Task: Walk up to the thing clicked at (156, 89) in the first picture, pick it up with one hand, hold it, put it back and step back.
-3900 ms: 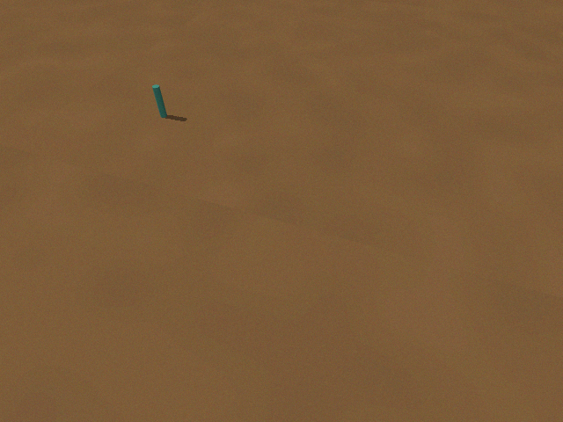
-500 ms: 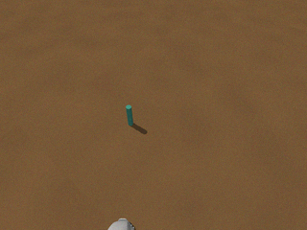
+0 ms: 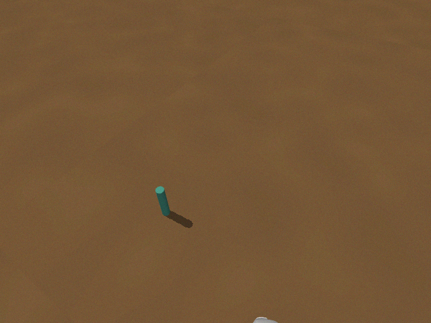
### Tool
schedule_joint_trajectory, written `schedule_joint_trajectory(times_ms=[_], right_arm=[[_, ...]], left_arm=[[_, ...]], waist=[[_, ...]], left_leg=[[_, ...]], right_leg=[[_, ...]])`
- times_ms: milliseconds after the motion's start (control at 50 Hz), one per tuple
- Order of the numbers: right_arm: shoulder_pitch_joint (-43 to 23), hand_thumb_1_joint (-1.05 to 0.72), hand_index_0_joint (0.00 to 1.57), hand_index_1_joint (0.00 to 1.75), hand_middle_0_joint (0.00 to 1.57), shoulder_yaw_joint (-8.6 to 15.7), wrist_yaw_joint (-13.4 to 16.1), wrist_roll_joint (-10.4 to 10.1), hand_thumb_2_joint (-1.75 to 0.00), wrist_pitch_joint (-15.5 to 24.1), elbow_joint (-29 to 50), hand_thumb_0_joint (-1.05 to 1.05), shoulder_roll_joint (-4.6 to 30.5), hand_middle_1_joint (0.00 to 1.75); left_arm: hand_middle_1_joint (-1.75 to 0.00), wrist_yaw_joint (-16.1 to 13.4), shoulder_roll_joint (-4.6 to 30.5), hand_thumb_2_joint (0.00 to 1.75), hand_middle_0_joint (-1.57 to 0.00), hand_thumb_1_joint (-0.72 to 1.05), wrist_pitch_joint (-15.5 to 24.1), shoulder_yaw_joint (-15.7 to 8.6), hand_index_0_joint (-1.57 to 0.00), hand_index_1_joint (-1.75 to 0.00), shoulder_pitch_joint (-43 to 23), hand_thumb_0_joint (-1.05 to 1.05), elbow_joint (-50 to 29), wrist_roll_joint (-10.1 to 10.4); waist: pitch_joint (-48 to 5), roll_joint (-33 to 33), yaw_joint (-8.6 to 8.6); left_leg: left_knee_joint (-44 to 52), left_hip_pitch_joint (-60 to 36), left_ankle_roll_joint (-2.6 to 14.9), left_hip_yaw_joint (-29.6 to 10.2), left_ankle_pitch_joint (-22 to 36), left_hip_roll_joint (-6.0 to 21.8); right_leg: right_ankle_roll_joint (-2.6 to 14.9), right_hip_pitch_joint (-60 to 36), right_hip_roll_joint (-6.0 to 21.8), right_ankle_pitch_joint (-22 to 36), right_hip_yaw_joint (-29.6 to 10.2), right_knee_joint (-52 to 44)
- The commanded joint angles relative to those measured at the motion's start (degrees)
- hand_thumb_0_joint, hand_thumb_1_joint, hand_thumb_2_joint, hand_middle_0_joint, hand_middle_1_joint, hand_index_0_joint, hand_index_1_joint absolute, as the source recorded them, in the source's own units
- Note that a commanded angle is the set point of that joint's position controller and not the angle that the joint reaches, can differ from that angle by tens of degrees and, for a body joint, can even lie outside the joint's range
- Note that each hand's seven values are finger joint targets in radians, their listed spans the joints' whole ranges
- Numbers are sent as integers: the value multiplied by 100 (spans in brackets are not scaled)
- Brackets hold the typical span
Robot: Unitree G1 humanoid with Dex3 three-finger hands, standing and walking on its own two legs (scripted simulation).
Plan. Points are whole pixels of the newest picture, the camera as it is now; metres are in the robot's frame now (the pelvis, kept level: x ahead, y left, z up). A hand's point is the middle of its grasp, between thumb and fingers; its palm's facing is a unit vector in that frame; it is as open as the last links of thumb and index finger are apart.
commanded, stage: walk up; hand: left
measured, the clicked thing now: (163, 201) +0.80 +0.25 -0.66
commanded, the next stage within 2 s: none
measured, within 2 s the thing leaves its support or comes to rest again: neither
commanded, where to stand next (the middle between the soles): +0.44 +0.04 m, yaw +0 degrees
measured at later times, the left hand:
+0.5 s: hand out of the picture +0.16 +0.29 -0.14, palm faces +0.03 -0.92 -0.39, open 7.4 cm
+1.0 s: hand (93, 232) +0.37 +0.30 -0.13, palm faces -0.07 -0.90 -0.42, open 7.4 cm
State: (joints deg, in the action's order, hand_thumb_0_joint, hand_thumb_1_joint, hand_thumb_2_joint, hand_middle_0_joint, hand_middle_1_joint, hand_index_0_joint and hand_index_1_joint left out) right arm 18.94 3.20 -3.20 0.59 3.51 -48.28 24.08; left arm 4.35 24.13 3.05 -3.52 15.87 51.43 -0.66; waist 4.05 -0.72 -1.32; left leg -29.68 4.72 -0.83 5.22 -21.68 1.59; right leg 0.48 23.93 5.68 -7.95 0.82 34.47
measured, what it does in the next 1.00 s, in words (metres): walks ahead: right foot, then left foot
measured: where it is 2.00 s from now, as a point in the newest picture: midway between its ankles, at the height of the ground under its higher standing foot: (206, 295)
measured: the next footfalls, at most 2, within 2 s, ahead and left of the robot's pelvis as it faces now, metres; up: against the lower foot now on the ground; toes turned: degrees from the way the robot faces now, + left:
right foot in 0.02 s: +0.16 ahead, -0.13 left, +0.00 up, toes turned -4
left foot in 0.50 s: +0.29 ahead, +0.15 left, +0.00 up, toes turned +6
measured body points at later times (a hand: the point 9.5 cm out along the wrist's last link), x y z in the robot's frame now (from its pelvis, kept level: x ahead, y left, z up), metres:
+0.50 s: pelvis +0.15 +0.01 +0.00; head +0.16 +0.02 +0.45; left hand +0.16 +0.34 -0.11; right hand +0.24 -0.31 -0.11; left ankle +0.25 +0.15 -0.72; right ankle +0.12 -0.13 -0.73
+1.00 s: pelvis +0.29 +0.02 -0.01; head +0.32 +0.00 +0.44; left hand +0.37 +0.35 -0.10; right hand +0.32 -0.30 -0.13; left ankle +0.25 +0.15 -0.72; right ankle +0.37 -0.10 -0.73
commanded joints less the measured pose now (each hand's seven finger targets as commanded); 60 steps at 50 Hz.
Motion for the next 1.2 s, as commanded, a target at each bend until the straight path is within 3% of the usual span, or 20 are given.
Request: schedule_joint_trajectory(times_ms=[0,20,40,60,160,300,400,480,500,520,540,560,660,800,920,960,980,1020,1080,1180], right_arm=[[-41,-90,20,30,20,245,99,-49,-90,136,568,0,858,30],[252,-90,20,30,20,112,86,-46,-90,114,636,0,496,30],[113,-90,20,30,20,246,137,-30,-90,47,521,0,1037,30],[-48,-90,20,30,20,301,192,2,-90,8,408,0,1283,30],[204,-90,20,30,20,290,77,-79,-90,-106,77,0,1018,30],[-510,-90,20,30,20,362,-88,69,-90,-147,278,0,979,30],[-804,-90,20,30,20,362,-128,92,-90,-27,311,0,954,30],[55,-90,20,30,20,482,-68,111,-90,51,9,0,1147,30],[608,-90,20,30,20,562,-1,111,-90,97,-145,0,1384,30],[814,-90,20,30,20,671,68,158,-90,143,-75,0,1859,30],[637,-90,20,30,20,662,79,23,-90,162,102,0,1977,30],[478,-90,20,30,20,660,74,-66,-90,134,105,0,1932,30],[-29,-90,20,30,20,415,173,-79,-90,225,291,0,1320,30],[82,-90,20,30,20,450,175,-8,-90,159,467,0,1426,30],[-223,-90,20,30,20,354,162,-40,-90,1,602,0,1280,30],[37,-90,20,30,20,168,167,-107,-90,-1,685,0,760,30],[246,-90,20,30,20,37,179,-84,-90,-56,669,0,442,30],[143,-90,20,30,20,279,307,-16,-90,-199,428,0,1173,30],[179,-90,20,30,20,271,262,-82,-90,-250,166,0,1074,30],[101,-90,20,30,20,192,241,-40,-90,-301,-74,0,794,30]], left_arm=[[-30,-221,1447,90,-20,90,338,-501,-20,-30,1149,0,-33,-44],[-30,-300,1916,90,-20,90,389,-594,-20,-30,1319,0,-120,-53],[-30,-298,2036,90,-20,90,368,-558,-20,-30,1182,0,-172,29],[-30,-306,1997,90,-20,90,342,-533,-20,-30,996,0,-252,96],[-30,-367,1389,90,-20,90,365,-330,-20,-30,315,0,-433,116],[-30,-332,1505,90,-20,90,363,-392,-20,-30,439,0,-655,19],[-30,-326,1589,90,-20,90,333,-391,-20,-30,497,0,-658,32],[-30,-330,1481,90,-20,90,265,-276,-20,-30,131,0,-748,5],[-30,-322,1184,90,-20,90,249,-176,-20,-30,340,0,-742,-18],[-30,-290,623,90,-20,90,229,-41,-20,-30,744,0,-756,52],[-30,-366,1046,90,-20,90,163,-146,-20,-30,757,0,-592,55],[-30,-424,1393,90,-20,90,128,-208,-20,-30,563,0,-525,26],[-30,-310,1117,90,-20,90,80,-165,-20,-30,861,0,-218,131],[-30,-204,1001,90,-20,90,99,-164,-20,-30,31,0,-523,20],[-30,-299,875,90,-20,90,234,-207,-20,-30,535,0,-269,23],[-30,-416,1430,90,-20,90,324,-384,-20,-30,1166,0,-142,-30],[-30,-474,1790,90,-20,90,334,-432,-20,-30,1012,0,-295,-28],[-30,-477,1841,90,-20,90,225,-397,-20,-30,516,0,-433,70],[-30,-519,1436,90,-20,90,213,-239,-20,-30,220,0,-511,70],[-30,-536,1263,90,-20,90,151,-156,-20,-30,-179,0,-583,-45]], waist=[[-829,-934,717],[-880,-1981,649],[-638,-1341,668],[-472,-1110,625],[-213,-884,189],[129,-780,390],[109,-635,438],[-126,-139,-198],[-467,758,-455],[-611,2384,-368],[-411,1611,-318],[-97,1266,-245],[-149,978,138],[-33,927,-119],[-233,550,298],[-887,-923,595],[-866,-1609,444],[-310,-970,389],[-172,-750,196],[-388,-994,116]], left_leg=[[-1845,1601,780,-215,1030,443],[-3078,2624,458,-98,-741,-214],[-3586,3172,317,-440,-892,-278],[-3811,3230,316,-718,-777,-14],[-3191,2441,280,-898,374,173],[-1532,2610,25,-683,795,377],[-641,1943,117,-486,994,380],[-317,204,290,-263,724,102],[130,-635,454,-678,-73,179],[1090,-1125,896,-2969,-988,1514],[1722,-684,1325,-4312,-1199,2175],[1624,-301,1578,-4279,-1023,2303],[1160,315,1152,-1495,2253,1275],[1285,284,1547,-1193,1721,1410],[10,968,1115,-755,2158,1068],[-2055,1620,666,-200,1360,342],[-2831,2640,342,-139,-878,-261],[-3296,2676,302,-666,-1381,46],[-3131,2532,252,-839,-575,167],[-1759,1689,88,-511,-47,107]], right_leg=[[237,-2635,24,-831,-314,-994],[567,-2989,1367,-1609,-2555,-1607],[1120,-2918,1944,-1739,-3808,-2057],[1346,-2567,2026,-1618,-3903,-2061],[881,-1500,856,219,-1132,-1871],[1178,-1350,1006,-1410,-833,-2267],[1139,-1163,1046,-1297,-730,-1852],[857,-85,787,-1401,-413,-720],[689,280,404,-730,-44,766],[252,1297,-381,-1789,433,2573],[218,1602,-670,-2285,-30,3072],[287,1581,-386,-2280,-369,3314],[133,630,-98,-1122,-453,2639],[-65,524,31,-786,-37,996],[61,-1245,-420,99,267,-532],[402,-2533,181,-2,-802,-1154],[893,-2815,1581,150,-2947,-1576],[1687,-1808,1930,-362,-3311,-1679],[1148,-1491,1041,311,-1688,-1498],[1073,-848,660,984,-742,-1194]])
